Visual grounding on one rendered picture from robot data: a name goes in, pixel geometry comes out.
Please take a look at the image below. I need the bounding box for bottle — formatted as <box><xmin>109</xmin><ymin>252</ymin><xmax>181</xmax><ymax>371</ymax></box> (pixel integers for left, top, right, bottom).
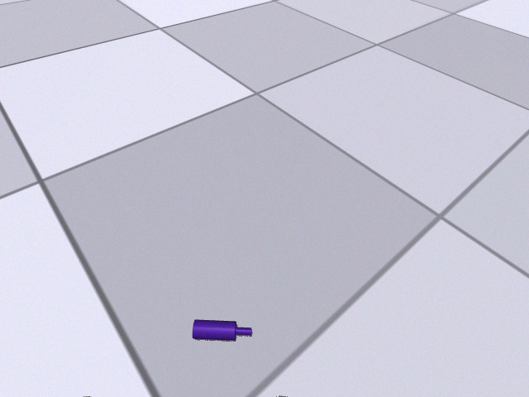
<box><xmin>193</xmin><ymin>319</ymin><xmax>251</xmax><ymax>341</ymax></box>

